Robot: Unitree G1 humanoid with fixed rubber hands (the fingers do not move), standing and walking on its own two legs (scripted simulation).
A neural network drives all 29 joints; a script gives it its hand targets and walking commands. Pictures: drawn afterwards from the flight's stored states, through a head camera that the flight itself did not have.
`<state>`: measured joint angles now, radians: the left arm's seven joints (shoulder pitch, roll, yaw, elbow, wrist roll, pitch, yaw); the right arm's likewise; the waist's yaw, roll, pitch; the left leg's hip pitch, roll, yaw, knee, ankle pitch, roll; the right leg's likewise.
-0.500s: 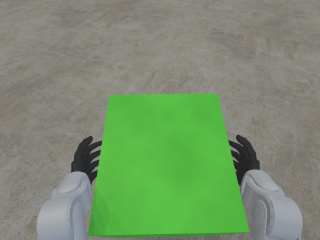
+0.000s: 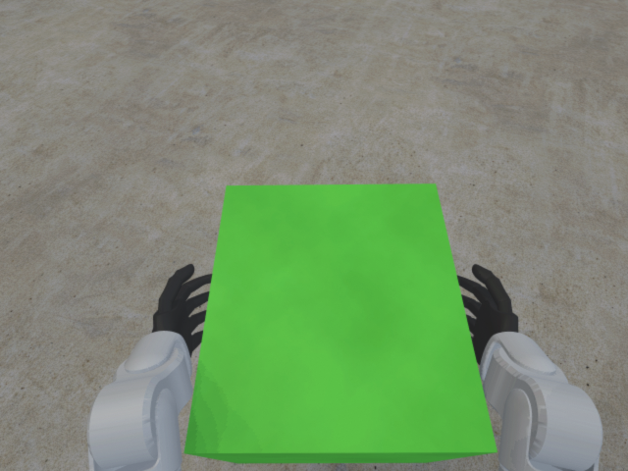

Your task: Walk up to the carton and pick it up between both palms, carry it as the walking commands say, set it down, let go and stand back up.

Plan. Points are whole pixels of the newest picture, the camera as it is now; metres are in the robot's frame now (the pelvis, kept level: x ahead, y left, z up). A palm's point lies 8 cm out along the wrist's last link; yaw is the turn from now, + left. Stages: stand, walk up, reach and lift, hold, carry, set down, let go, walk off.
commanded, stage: carry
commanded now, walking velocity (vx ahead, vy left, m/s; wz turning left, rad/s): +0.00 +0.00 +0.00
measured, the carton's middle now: (331, 331) +0.28 +0.00 +0.02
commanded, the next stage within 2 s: none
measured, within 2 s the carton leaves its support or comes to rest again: neither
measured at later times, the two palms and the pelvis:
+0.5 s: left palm (188, 226) +0.37 +0.17 +0.11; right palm (469, 242) +0.35 -0.16 +0.11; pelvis +0.13 +0.02 +0.02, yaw -4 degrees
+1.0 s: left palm (258, 215) +0.41 +0.09 +0.09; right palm (530, 305) +0.28 -0.22 +0.09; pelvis +0.13 +0.02 -0.01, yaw -22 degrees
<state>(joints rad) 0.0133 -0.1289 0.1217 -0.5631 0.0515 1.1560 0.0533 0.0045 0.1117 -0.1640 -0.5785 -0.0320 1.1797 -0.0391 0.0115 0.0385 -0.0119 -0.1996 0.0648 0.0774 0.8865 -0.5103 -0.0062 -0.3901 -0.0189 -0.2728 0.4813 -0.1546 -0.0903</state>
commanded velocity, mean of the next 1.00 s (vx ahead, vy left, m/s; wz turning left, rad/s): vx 0.00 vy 0.00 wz -0.43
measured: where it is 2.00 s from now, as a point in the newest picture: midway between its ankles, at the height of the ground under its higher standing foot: outside the picture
